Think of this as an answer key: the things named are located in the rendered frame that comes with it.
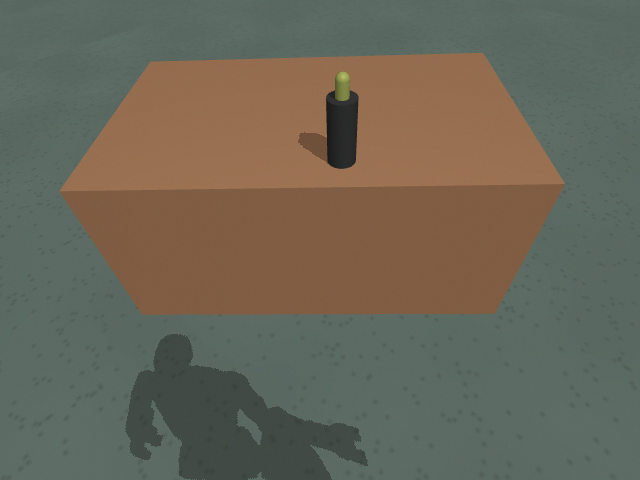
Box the bottle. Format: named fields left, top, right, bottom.
left=326, top=71, right=359, bottom=169

